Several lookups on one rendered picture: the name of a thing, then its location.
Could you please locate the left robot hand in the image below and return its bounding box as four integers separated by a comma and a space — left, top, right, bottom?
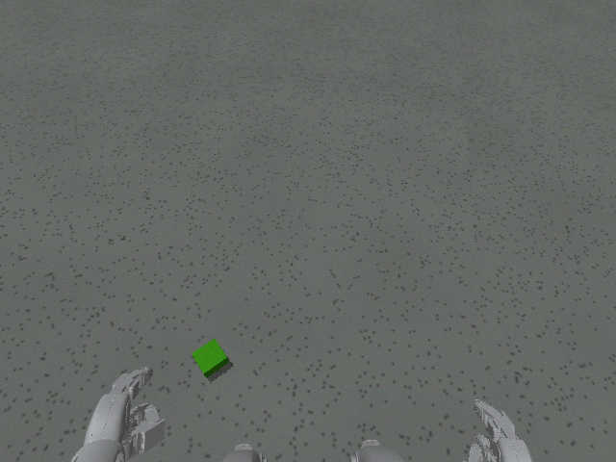
84, 366, 165, 462

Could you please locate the left robot arm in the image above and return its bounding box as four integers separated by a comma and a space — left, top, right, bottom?
71, 439, 125, 462

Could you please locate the right robot hand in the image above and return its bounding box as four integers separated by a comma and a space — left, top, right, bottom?
463, 399, 534, 462

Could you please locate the small box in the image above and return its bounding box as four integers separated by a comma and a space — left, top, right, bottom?
192, 339, 229, 378

